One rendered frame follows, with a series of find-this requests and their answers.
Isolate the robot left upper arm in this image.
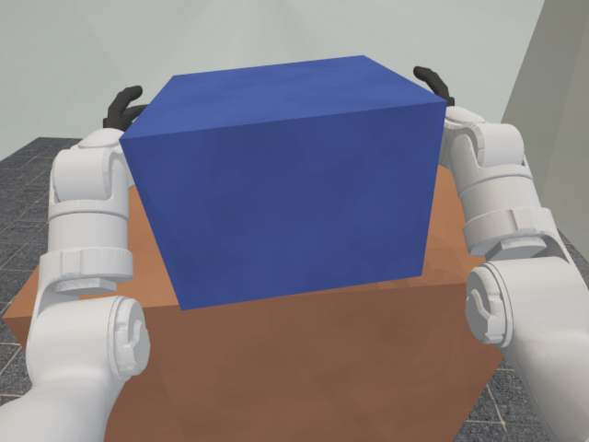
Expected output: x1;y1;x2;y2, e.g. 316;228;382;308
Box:
0;296;150;442

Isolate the right robot forearm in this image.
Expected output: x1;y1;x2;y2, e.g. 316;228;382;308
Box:
438;106;589;299

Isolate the right robot hand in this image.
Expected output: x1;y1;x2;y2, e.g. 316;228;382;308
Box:
413;66;455;107

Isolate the carton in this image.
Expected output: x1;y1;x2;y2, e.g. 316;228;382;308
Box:
119;55;447;310

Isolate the left robot forearm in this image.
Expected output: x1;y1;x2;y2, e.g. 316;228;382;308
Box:
26;128;135;382

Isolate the left robot hand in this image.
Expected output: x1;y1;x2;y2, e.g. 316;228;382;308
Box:
103;86;148;132

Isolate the pedestal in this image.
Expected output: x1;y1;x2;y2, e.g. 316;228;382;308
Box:
2;164;503;442

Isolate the robot right upper arm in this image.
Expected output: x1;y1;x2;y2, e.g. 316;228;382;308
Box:
465;257;589;442

